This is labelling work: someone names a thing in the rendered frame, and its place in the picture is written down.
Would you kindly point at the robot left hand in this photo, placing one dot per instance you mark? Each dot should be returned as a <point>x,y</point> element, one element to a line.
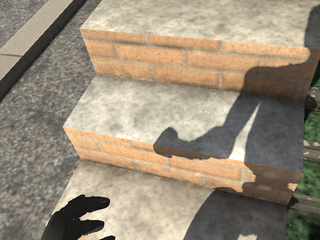
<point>66,224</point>

